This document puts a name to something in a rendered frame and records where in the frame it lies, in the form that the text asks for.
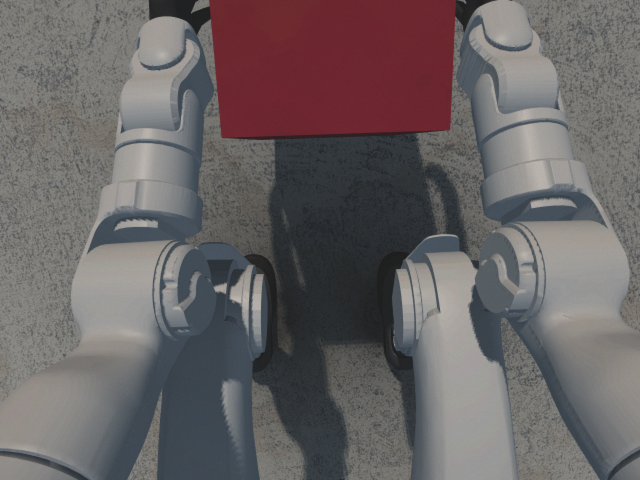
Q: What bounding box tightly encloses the right robot hand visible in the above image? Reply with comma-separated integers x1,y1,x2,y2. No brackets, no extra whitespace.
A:
455,0,512,32

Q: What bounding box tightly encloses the carton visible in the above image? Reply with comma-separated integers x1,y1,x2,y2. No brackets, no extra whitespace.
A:
209,0,456,140

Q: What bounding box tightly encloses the robot left foot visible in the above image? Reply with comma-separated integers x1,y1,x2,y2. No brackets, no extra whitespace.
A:
244,254,276,373

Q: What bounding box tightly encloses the left robot upper arm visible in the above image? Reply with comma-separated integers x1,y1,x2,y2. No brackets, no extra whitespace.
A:
0,240,217,480

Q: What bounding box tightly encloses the right robot upper arm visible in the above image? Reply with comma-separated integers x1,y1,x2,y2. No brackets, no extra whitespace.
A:
475,220,640,480

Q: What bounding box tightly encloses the left robot forearm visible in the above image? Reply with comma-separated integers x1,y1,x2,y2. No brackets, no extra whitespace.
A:
71,16,214,324

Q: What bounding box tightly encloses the left robot thigh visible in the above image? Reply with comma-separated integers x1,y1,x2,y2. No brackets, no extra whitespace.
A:
157,260,268,480

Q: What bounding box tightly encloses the left robot hand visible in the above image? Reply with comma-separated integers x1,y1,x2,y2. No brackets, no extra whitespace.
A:
149,0,211,34

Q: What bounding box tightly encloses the right robot forearm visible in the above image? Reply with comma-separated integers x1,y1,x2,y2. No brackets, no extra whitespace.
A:
456,0,630,297

